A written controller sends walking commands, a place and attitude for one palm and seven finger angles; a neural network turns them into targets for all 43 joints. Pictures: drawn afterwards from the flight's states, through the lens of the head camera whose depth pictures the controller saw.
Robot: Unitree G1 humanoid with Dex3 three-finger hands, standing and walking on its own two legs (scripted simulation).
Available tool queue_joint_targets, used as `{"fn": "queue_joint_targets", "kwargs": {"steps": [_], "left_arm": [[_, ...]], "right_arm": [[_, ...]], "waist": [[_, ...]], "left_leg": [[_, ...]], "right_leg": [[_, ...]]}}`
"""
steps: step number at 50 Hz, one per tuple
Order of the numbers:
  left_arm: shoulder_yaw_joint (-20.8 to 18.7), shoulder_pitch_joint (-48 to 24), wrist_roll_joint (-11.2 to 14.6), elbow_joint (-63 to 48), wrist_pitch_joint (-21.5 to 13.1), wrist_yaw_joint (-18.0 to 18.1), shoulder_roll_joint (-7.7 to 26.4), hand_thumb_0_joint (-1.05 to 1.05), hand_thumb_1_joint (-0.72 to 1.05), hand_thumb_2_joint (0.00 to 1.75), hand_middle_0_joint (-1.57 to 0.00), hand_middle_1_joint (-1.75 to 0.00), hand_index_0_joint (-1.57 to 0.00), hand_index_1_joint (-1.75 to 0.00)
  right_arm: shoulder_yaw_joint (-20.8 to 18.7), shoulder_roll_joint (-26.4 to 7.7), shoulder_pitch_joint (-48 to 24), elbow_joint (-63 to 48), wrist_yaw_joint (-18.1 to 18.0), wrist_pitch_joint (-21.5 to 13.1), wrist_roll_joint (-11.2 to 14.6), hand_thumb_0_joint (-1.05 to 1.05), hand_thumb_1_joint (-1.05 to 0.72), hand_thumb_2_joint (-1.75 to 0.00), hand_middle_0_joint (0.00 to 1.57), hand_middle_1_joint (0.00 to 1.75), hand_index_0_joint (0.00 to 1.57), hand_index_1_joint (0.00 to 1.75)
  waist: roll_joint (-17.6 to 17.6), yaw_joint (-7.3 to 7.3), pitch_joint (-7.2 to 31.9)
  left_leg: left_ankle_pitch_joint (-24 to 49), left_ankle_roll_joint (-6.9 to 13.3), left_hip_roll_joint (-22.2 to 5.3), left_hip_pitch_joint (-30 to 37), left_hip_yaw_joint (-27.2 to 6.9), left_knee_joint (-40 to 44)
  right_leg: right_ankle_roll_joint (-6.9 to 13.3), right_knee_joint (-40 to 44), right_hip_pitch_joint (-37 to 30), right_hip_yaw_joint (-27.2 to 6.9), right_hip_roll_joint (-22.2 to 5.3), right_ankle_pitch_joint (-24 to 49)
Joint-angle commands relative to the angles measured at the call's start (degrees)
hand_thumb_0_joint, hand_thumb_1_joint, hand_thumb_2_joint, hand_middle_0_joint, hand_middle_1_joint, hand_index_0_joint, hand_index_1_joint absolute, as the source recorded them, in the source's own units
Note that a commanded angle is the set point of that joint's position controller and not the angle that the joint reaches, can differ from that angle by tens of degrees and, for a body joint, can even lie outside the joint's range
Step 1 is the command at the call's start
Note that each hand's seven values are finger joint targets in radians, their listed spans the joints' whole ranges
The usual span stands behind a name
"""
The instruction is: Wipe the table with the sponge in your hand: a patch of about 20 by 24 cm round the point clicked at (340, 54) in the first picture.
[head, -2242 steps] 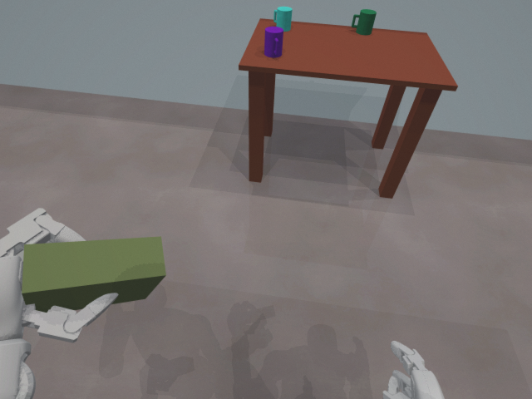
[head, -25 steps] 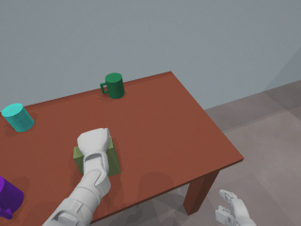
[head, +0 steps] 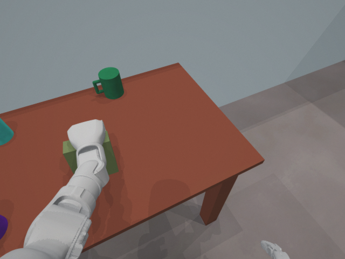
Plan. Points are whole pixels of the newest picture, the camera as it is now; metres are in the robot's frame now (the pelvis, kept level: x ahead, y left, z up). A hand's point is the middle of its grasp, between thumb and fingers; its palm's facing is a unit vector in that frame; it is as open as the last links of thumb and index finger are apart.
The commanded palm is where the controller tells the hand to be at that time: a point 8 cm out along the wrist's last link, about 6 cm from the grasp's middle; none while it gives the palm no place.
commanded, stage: wipe forward along the middle lane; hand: left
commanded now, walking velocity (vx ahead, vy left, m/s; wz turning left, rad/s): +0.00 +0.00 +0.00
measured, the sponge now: (94, 162) +0.38 +0.24 -0.04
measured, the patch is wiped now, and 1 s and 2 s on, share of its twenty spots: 1.00 1.00 1.00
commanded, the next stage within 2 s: slide back across to the first lane in 0.60 s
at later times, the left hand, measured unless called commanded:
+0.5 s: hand (89, 132) +0.45 +0.26 +0.01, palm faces -0.15 -0.01 -0.99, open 9.3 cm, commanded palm +0.44 +0.26 +0.04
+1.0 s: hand (76, 125) +0.47 +0.30 +0.01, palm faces -0.10 -0.04 -0.99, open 9.3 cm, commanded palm +0.44 +0.30 +0.06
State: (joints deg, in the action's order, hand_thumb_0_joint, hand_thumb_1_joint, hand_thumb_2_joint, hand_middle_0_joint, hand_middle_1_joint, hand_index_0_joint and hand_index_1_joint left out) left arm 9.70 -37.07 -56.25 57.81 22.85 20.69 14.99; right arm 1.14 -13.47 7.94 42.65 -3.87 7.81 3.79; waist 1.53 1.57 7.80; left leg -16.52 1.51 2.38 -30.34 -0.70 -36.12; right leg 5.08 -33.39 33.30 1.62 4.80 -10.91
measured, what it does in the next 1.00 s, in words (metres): stands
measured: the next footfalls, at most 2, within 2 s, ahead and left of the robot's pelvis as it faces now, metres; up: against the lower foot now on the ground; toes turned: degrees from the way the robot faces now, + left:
none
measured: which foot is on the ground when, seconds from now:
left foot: down 0.00-1.00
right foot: down 0.00-1.00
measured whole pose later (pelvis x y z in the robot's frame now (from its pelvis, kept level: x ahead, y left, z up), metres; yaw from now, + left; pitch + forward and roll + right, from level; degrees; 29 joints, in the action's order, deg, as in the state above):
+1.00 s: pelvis +0.03 +0.03 +0.00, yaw -2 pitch +16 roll -2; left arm 0.5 -44.8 -58.9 66.7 14.4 19.6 25.8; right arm -0.1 -14.4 15.4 43.1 -0.6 5.6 3.6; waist 1.9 5.7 9.1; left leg -18.8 3.9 2.2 -35.2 0.4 -37.5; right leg 2.8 -31.5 36.8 0.4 5.2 -11.2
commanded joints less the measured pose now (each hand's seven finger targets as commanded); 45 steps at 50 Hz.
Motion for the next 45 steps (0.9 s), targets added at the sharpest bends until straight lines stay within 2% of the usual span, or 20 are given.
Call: {"fn": "queue_joint_targets", "kwargs": {"steps": [1, 3, 6, 10, 13, 17, 21, 22, 24, 27, 28, 30, 31, 34, 35, 37, 39, 41, 43, 45], "left_arm": [[-2.1, -18.2, -2.0, -1.5, -0.5, 2.4, 11.9, 0.00, 0.10, 1.30, -1.20, -1.60, -1.20, -1.60], [-4.0, -17.8, -1.4, -0.6, -0.9, 2.3, 13.8, 0.00, 0.10, 1.30, -1.20, -1.60, -1.20, -1.60], [-2.8, -20.1, -1.2, 0.5, -1.8, 2.2, 13.4, 0.00, 0.10, 1.30, -1.20, -1.60, -1.20, -1.60], [-5.4, -23.0, -1.7, 2.2, -3.2, 2.5, 17.9, 0.00, 0.10, 1.30, -1.20, -1.60, -1.20, -1.60], [-6.0, -22.8, -1.8, 2.2, -4.0, 2.6, 18.0, 0.00, 0.10, 1.30, -1.20, -1.60, -1.20, -1.60], [-4.5, -24.7, -2.0, 3.9, -3.7, 2.0, 17.7, 0.00, 0.10, 1.30, -1.20, -1.60, -1.20, -1.60], [-6.5, -26.0, -2.2, 5.3, -3.8, 1.5, 21.5, 0.00, 0.10, 1.30, -1.20, -1.60, -1.20, -1.60], [-5.9, -26.3, -2.2, 5.6, -3.9, 1.2, 20.8, 0.00, 0.10, 1.30, -1.20, -1.60, -1.20, -1.60], [-7.0, -27.6, -2.7, 5.5, -4.6, 1.1, 22.7, 0.00, 0.10, 1.30, -1.20, -1.60, -1.20, -1.60], [-7.2, -27.7, -3.1, 6.5, -5.1, 0.9, 23.4, 0.00, 0.10, 1.30, -1.20, -1.60, -1.20, -1.60], [-8.6, -28.2, -3.2, 6.0, -5.4, 0.8, 25.0, 0.00, 0.10, 1.30, -1.20, -1.60, -1.20, -1.60], [-7.3, -28.9, -3.3, 7.1, -5.3, 0.6, 24.1, 0.00, 0.10, 1.30, -1.20, -1.60, -1.20, -1.60], [-7.8, -29.8, -3.6, 7.4, -5.4, 0.5, 25.1, 0.00, 0.10, 1.30, -1.20, -1.60, -1.20, -1.60], [-8.0, -30.8, -3.9, 7.5, -5.8, 0.4, 25.2, 0.00, 0.10, 1.30, -1.20, -1.60, -1.20, -1.60], [-6.8, -29.0, -3.8, 8.3, -5.8, 0.3, 22.7, 0.00, 0.10, 1.30, -1.20, -1.60, -1.20, -1.60], [-8.0, -28.0, -3.8, 7.1, -6.3, 0.1, 24.1, 0.00, 0.10, 1.30, -1.20, -1.60, -1.20, -1.60], [-10.6, -27.2, -3.7, 5.6, -6.9, 0.1, 27.3, 0.00, 0.10, 1.30, -1.20, -1.60, -1.20, -1.60], [-10.3, -27.0, -3.5, 4.7, -7.1, 0.2, 26.9, 0.00, 0.10, 1.30, -1.20, -1.60, -1.20, -1.60], [-12.0, -26.6, -4.0, 2.8, -7.5, 0.5, 28.7, 0.00, 0.10, 1.30, -1.20, -1.60, -1.20, -1.60], [-11.0, -25.2, -4.4, 3.4, -7.2, 0.7, 27.5, 0.00, 0.10, 1.30, -1.20, -1.60, -1.20, -1.60]], "right_arm": [[-2.4, -7.6, -4.2, -7.4, -0.2, -2.7, 0.1, 0.00, -0.90, -0.90, 0.20, 0.30, 0.20, 0.30], [-2.6, -7.8, -3.5, -7.3, 0.0, -2.8, 0.3, 0.00, -0.90, -0.90, 0.20, 0.30, 0.20, 0.30], [-2.5, -8.2, -2.1, -6.8, 0.1, -3.4, 0.3, 0.00, -0.90, -0.90, 0.20, 0.30, 0.20, 0.30], [-2.8, -9.1, 0.1, -5.7, 0.0, -4.2, 0.2, 0.00, -0.90, -0.90, 0.20, 0.30, 0.20, 0.30], [-3.1, -9.0, 1.0, -5.6, 0.6, -4.5, 0.2, 0.00, -0.90, -0.90, 0.20, 0.30, 0.20, 0.30], [-3.0, -9.2, 2.2, -5.1, 1.0, -4.5, 0.3, 0.00, -0.90, -0.90, 0.20, 0.30, 0.20, 0.30], [-3.0, -9.8, 3.7, -4.7, 1.1, -4.4, 0.3, 0.00, -0.90, -0.90, 0.20, 0.30, 0.20, 0.30], [-2.9, -9.7, 3.9, -4.9, 1.2, -4.5, 0.3, 0.00, -0.90, -0.90, 0.20, 0.30, 0.20, 0.30], [-3.0, -9.9, 4.7, -4.6, 1.1, -4.6, 0.2, 0.00, -0.90, -0.90, 0.20, 0.30, 0.20, 0.30], [-3.1, -10.2, 5.7, -4.6, 1.3, -4.7, 0.0, 0.00, -0.90, -0.90, 0.20, 0.30, 0.20, 0.30], [-3.2, -10.2, 5.7, -4.7, 1.4, -4.6, 0.1, 0.00, -0.90, -0.90, 0.20, 0.30, 0.20, 0.30], [-3.2, -10.2, 6.6, -4.7, 1.4, -4.7, 0.1, 0.00, -0.90, -0.90, 0.20, 0.30, 0.20, 0.30], [-3.2, -10.4, 7.0, -4.3, 1.5, -4.8, 0.0, 0.00, -0.90, -0.90, 0.20, 0.30, 0.20, 0.30], [-3.4, -10.5, 8.0, -4.1, 1.8, -4.6, -0.1, 0.00, -0.90, -0.90, 0.20, 0.30, 0.20, 0.30], [-3.6, -10.2, 8.3, -4.3, 2.0, -4.7, -0.1, 0.00, -0.90, -0.90, 0.20, 0.30, 0.20, 0.30], [-3.7, -10.3, 8.4, -4.6, 2.3, -4.6, -0.1, 0.00, -0.90, -0.90, 0.20, 0.30, 0.20, 0.30], [-3.8, -10.4, 8.5, -5.0, 2.2, -4.3, -0.3, 0.00, -0.90, -0.90, 0.20, 0.30, 0.20, 0.30], [-3.9, -10.4, 8.3, -5.2, 2.4, -4.1, -0.2, 0.00, -0.90, -0.90, 0.20, 0.30, 0.20, 0.30], [-4.0, -10.3, 7.7, -5.5, 2.4, -3.9, -0.1, 0.00, -0.90, -0.90, 0.20, 0.30, 0.20, 0.30], [-4.1, -10.4, 7.9, -5.5, 2.7, -3.8, -0.1, 0.00, -0.90, -0.90, 0.20, 0.30, 0.20, 0.30]], "waist": [[-4.3, 1.09, 12.0], [-5.4, 0.77, 13.5], [-6.5, 2.20, 12.5], [-8.6, 3.29, 13.4], [-6.3, 2.78, 16.5], [-4.3, 3.99, 15.4], [-4.8, 4.33, 16.7], [-4.5, 4.46, 16.4], [-3.8, 4.61, 18.1], [-4.4, 4.97, 17.8], [-3.5, 4.53, 18.8], [-3.5, 5.19, 18.5], [-3.0, 5.45, 18.3], [-1.3, 5.42, 20.4], [-1.4, 5.34, 20.0], [-0.4, 4.29, 21.4], [-0.6, 3.22, 23.7], [-1.6, 3.14, 22.6], [-0.1, 2.15, 22.6], [-0.9, 2.30, 20.8]], "left_leg": [[-4.0, 1.1, -0.5, -5.1, -0.4, 4.7], [-3.0, 1.2, -0.6, -5.7, -0.6, 4.6], [-4.0, 1.2, -0.7, -6.9, -0.4, 4.1], [-3.3, 1.5, -0.9, -8.9, -0.5, 3.0], [-0.6, 1.5, -0.9, -8.8, -0.4, 2.3], [-0.6, 1.4, -1.1, -8.8, 0.1, 2.0], [0.5, 1.6, -1.0, -9.6, 0.1, 1.5], [0.5, 1.6, -1.0, -10.0, 0.1, 1.4], [1.2, 1.7, -1.0, -10.0, 0.1, 0.9], [1.1, 1.5, -1.2, -11.1, 0.0, 0.2], [2.3, 1.7, -1.0, -10.7, 0.0, 0.4], [1.7, 1.7, -1.1, -10.8, 0.2, 0.2], [2.0, 1.7, -1.4, -10.7, 0.0, 0.0], [4.4, 1.9, -1.4, -8.8, -0.2, -0.2], [4.8, 1.9, -1.3, -8.2, -0.2, 0.0], [5.6, 1.9, -1.5, -7.0, -0.3, 0.2], [7.6, 2.0, -1.4, -6.2, -0.4, 0.4], [7.0, 2.0, -1.5, -5.8, -0.6, 1.3], [8.5, 2.0, -1.5, -4.5, -1.1, 2.2], [7.9, 2.1, -1.5, -3.3, -1.2, 3.0]], "right_leg": [[-2.3, 7.9, -14.6, -9.1, -5.5, -7.1], [-2.4, 7.6, -16.0, -8.9, -5.4, -5.3], [-2.8, 8.1, -15.3, -9.5, -5.6, -6.0], [-3.1, 7.4, -16.1, -10.1, -5.6, -3.7], [-2.8, 5.8, -17.6, -9.5, -5.6, 2.1], [-3.1, 6.1, -16.3, -9.6, -5.7, 2.8], [-3.3, 5.6, -17.1, -9.2, -5.4, 5.1], [-3.3, 5.5, -17.4, -9.4, -5.5, 5.5], [-3.3, 4.8, -17.4, -9.0, -5.4, 6.5], [-3.2, 4.4, -17.2, -9.4, -5.5, 7.6], [-3.0, 4.1, -17.2, -8.5, -5.0, 8.9], [-3.3, 4.2, -16.4, -8.4, -5.0, 7.7], [-3.2, 3.8, -15.7, -8.2, -5.0, 8.2], [-3.0, 2.9, -14.5, -6.8, -4.3, 10.3], [-2.9, 2.9, -13.6, -6.1, -4.1, 9.9], [-2.7, 3.0, -14.5, -6.4, -4.0, 10.3], [-2.7, 2.5, -16.6, -6.0, -3.8, 12.8], [-2.7, 3.1, -16.5, -5.8, -3.8, 11.2], [-2.3, 3.3, -16.6, -5.2, -3.6, 11.3], [-2.3, 4.0, -15.6, -4.7, -3.3, 9.0]]}}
